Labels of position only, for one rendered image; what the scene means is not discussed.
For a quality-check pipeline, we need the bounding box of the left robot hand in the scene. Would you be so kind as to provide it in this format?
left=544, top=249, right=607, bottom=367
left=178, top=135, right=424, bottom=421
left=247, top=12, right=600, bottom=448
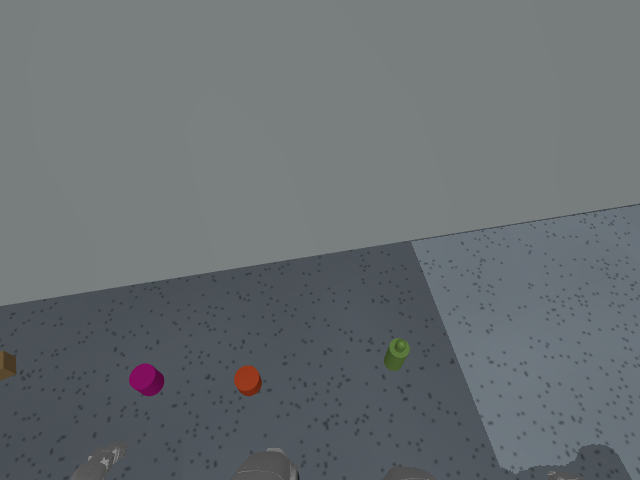
left=70, top=442, right=127, bottom=480

